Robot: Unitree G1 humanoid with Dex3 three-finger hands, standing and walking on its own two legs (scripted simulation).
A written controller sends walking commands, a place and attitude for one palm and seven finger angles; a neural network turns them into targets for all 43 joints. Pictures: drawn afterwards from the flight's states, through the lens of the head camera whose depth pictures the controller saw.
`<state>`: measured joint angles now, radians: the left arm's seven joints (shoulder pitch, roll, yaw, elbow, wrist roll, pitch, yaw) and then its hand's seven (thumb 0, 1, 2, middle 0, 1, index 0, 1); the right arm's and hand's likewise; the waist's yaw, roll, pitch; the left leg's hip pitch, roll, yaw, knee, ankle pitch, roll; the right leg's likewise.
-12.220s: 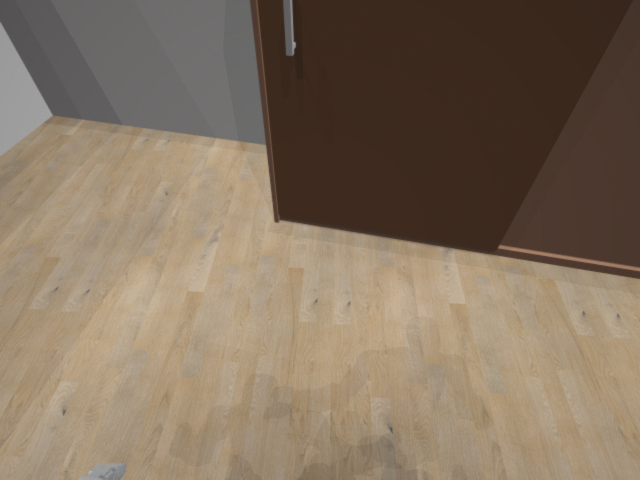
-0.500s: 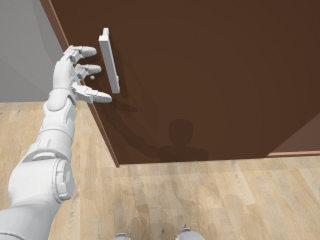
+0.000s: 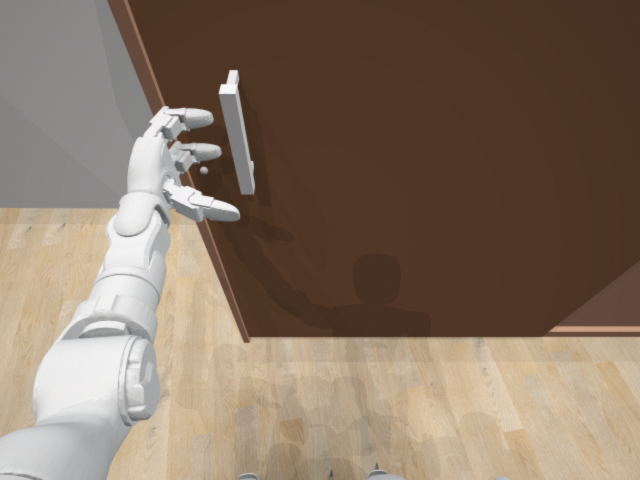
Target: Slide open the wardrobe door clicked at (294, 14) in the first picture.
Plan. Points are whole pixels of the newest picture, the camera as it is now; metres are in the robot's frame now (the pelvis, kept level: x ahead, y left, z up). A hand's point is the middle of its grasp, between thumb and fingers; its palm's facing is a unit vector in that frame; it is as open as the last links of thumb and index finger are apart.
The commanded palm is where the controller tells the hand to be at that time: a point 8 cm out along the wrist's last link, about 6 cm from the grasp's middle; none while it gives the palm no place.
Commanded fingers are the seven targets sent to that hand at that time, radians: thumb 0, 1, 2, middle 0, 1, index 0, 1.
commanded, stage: move the hooked fingers beside the handle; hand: left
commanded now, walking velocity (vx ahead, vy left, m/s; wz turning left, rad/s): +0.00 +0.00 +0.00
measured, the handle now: (241, 137) +0.54 +0.09 +0.11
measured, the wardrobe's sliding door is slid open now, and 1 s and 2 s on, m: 0.00 0.00 0.00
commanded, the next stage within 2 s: feel for the door with the fingertips in 0.06 s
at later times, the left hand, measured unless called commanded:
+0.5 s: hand (229, 168) +0.48 +0.10 +0.12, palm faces -0.06 -1.00 +0.00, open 14.0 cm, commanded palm +0.45 +0.16 +0.12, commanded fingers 0.00 -0.50 0.30 -0.30 -1.20 -0.30 -1.20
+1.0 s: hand (226, 158) +0.49 +0.11 +0.12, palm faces -0.05 -1.00 -0.01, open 13.8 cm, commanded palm +0.48 +0.16 +0.12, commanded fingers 0.00 -0.50 0.30 -0.30 -1.20 -0.30 -1.20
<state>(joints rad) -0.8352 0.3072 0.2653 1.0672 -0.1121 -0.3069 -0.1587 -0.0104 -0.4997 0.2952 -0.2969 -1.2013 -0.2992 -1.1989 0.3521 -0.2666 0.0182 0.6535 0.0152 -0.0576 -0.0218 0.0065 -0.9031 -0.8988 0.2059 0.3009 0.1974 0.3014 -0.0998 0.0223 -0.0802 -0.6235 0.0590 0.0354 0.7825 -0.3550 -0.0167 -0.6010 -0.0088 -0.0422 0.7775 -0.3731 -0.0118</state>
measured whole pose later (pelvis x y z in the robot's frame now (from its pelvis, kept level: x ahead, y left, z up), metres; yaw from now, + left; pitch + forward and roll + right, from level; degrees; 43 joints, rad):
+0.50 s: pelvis +0.00 +0.00 +0.00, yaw -1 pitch +12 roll +0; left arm -0.84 0.25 0.25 1.06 -0.10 -0.31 -0.10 -0.01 -0.50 0.30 -0.30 -1.20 -0.30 -1.20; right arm 0.40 -0.26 0.01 0.68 0.00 -0.05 -0.01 0.01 -0.90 -0.90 0.21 0.30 0.20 0.30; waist -0.12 0.03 -0.09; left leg -0.63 0.06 0.04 0.78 -0.35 -0.02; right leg -0.61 -0.01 -0.03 0.77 -0.37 -0.01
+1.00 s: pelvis +0.00 +0.00 +0.00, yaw +0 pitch +13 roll +0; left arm -0.95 0.29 0.26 1.16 -0.08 -0.33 -0.09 -0.01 -0.50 0.30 -0.32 -1.22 -0.33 -1.22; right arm 0.39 -0.27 0.01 0.69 -0.01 -0.05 -0.01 0.01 -0.90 -0.90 0.21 0.30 0.20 0.30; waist -0.13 0.02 -0.08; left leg -0.68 0.06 0.03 0.80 -0.35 -0.01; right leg -0.66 -0.01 -0.04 0.79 -0.37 -0.01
